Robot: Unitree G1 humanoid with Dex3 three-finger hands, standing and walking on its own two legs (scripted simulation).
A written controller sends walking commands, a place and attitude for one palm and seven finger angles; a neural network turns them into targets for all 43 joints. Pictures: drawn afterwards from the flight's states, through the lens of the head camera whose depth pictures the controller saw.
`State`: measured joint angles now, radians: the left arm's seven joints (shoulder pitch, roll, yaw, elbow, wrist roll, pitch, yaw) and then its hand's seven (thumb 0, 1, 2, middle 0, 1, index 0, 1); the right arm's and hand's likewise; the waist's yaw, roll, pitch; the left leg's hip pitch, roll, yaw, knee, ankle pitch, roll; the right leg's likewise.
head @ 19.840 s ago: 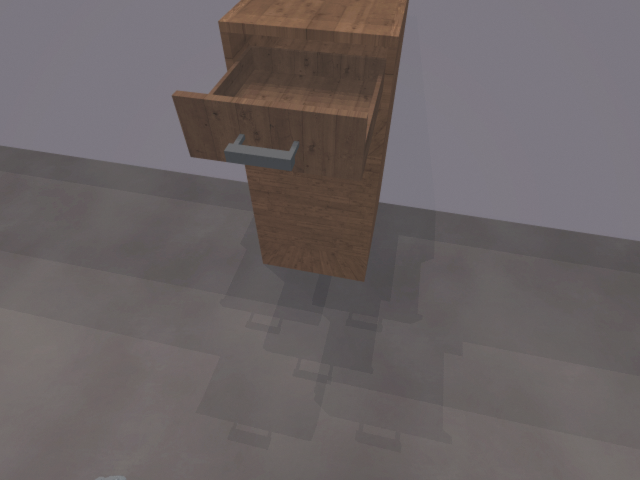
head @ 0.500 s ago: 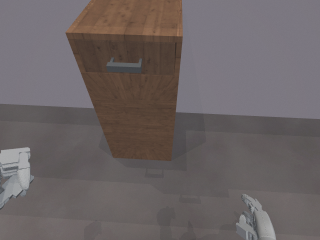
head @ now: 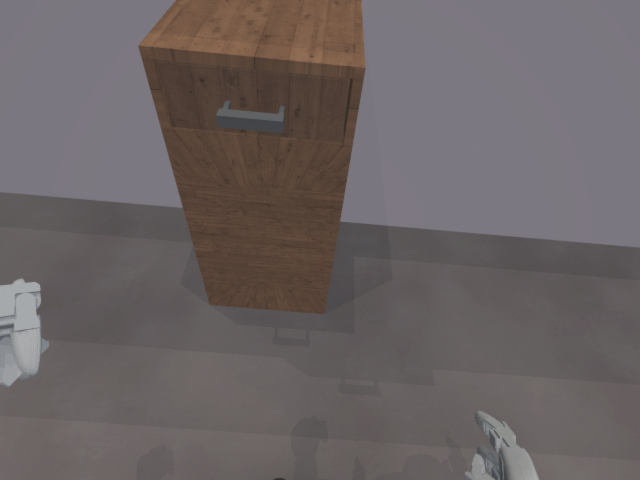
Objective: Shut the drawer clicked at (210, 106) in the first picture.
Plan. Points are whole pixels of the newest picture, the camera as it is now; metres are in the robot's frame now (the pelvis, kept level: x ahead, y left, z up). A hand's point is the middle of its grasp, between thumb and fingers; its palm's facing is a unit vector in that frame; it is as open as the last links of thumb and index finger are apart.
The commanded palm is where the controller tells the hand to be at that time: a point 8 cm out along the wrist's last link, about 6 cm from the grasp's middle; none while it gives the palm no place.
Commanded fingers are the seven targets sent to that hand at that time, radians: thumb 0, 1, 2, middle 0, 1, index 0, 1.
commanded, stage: step back with the hand held close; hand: left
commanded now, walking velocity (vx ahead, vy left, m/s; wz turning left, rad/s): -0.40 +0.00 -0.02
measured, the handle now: (252, 114) +0.74 +0.17 +0.05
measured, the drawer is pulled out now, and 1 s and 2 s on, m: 0.00 0.00 0.00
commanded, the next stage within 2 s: stop stepping back and stand still in 0.20 s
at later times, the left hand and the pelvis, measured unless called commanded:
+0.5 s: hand out of the picture +0.12 +0.24 +0.16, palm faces +0.36 -0.84 -0.40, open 3.2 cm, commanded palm +0.06 +0.27 +0.18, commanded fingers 0.00 0.90 0.90 -1.40 -1.60 -1.40 -1.60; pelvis -0.09 +0.00 -0.01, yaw -3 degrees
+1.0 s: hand out of the picture +0.06 +0.24 +0.16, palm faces +0.33 -0.83 -0.44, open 3.2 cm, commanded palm +0.01 +0.28 +0.18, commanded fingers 0.00 0.90 0.90 -1.40 -1.60 -1.40 -1.60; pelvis -0.13 +0.01 +0.00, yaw -1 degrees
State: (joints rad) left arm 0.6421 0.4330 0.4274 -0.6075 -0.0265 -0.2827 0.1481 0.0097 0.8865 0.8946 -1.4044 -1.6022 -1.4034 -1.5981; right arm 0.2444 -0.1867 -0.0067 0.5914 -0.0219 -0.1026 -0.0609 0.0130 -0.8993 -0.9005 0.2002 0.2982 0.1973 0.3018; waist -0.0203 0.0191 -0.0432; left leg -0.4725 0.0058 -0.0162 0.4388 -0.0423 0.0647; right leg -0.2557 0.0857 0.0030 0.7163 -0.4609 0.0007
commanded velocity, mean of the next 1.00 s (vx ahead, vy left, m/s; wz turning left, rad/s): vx -0.09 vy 0.00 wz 0.02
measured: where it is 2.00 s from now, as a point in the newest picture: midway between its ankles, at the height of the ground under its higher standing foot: outside the picture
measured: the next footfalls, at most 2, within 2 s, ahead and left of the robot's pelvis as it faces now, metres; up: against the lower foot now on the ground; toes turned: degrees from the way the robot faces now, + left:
right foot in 0.08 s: -0.11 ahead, -0.12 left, +0.00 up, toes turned +0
left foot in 0.40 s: +0.00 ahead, +0.10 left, +0.00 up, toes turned -4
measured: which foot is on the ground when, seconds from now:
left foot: down 0.00-0.28, up 0.30-0.38, down 0.40-1.00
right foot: up 0.00-0.06, down 0.08-1.00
